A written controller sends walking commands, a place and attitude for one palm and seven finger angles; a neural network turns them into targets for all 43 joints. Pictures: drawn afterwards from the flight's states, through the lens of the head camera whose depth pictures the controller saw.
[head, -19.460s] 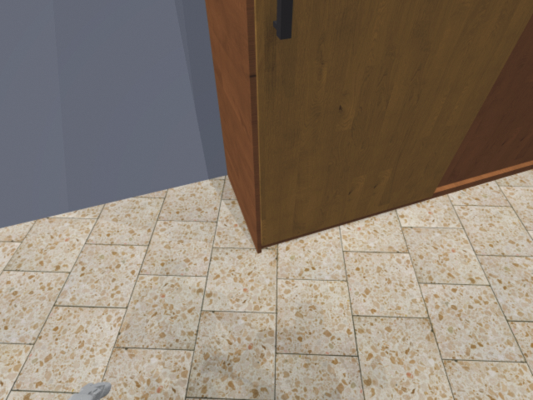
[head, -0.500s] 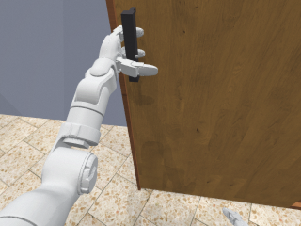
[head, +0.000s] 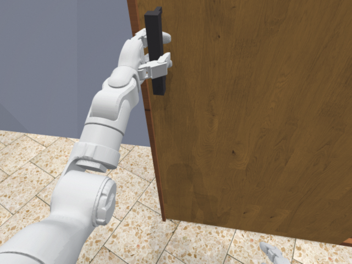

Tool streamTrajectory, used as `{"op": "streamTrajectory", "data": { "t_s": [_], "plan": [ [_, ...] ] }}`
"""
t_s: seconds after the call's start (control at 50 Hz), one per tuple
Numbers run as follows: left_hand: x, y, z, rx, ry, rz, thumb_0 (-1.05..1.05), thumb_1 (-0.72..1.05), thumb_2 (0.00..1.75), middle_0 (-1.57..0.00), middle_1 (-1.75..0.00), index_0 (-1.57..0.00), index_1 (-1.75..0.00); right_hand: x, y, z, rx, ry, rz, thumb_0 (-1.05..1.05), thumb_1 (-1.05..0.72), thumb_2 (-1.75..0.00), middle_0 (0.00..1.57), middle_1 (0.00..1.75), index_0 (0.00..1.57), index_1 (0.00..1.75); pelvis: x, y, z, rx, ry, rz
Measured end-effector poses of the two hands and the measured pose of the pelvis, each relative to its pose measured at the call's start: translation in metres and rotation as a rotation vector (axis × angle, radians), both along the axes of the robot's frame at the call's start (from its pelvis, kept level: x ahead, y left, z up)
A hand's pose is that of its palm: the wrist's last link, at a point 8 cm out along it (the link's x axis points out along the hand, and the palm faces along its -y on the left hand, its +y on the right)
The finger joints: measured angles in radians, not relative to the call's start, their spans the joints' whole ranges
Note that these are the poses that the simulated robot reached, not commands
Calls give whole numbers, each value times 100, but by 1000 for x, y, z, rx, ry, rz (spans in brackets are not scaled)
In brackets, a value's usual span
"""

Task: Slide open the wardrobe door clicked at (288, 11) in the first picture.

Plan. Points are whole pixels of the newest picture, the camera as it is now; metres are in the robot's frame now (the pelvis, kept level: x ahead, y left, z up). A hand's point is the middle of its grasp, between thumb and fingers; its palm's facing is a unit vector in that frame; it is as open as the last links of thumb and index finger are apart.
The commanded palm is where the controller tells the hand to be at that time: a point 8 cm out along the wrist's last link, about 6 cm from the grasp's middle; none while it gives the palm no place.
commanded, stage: grip the handle and tug to test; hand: left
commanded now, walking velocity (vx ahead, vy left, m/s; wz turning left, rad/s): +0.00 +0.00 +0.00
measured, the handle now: (159, 53) +0.49 +0.06 +0.27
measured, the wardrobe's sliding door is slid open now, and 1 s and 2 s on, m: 0.00 0.00 0.03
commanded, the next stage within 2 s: tug the door sideways, standing still in 0.70 s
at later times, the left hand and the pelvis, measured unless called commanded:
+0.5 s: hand (162, 65) +0.43 +0.05 +0.27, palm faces -0.11 -0.99 -0.03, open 6.2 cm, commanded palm +0.39 +0.10 +0.27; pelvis +0.01 +0.00 +0.00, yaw -1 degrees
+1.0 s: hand (162, 65) +0.43 +0.05 +0.27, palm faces -0.12 -0.99 -0.03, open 6.4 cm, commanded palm +0.42 +0.08 +0.27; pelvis +0.04 -0.01 +0.00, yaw +1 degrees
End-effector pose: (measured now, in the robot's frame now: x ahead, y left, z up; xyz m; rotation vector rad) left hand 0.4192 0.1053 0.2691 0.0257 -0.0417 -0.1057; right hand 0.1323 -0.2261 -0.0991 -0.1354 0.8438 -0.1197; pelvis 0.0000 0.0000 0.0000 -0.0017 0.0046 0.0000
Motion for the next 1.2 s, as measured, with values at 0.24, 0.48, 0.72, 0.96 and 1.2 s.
{"op": "streamTrajectory", "data": {
  "t_s": [0.24,0.48,0.72,0.96,1.2],
  "plan": [
    [-1,-1,0,4,-2,-4,1,67,77,-37,-136,-31,-138,5,0,1,7,-13,2,1,-91,-89,20,30,20,30,2,-2,0,1,-3,-2],
    [-1,-1,-1,6,-11,-6,0,68,76,-36,-137,-29,-139,14,-3,5,17,-37,-4,1,-91,-89,20,30,20,30,5,-4,1,2,-3,-12],
    [-3,-1,-3,-2,-45,-22,-1,71,74,-32,-138,-23,-137,40,-8,12,42,-65,-22,2,-91,-89,20,30,20,30,22,-5,2,1,2,-33],
    [-2,1,-2,0,-26,-30,0,68,76,-34,-136,-26,-136,82,-9,15,18,-60,45,1,-91,-89,20,30,20,30,38,-10,0,-1,10,0],
    [-5,-3,2,43,6,37,0,68,81,-36,-132,-26,-139,79,17,12,39,-66,132,1,-91,-89,20,30,20,30,18,-9,-2,4,2,47]
  ]
}}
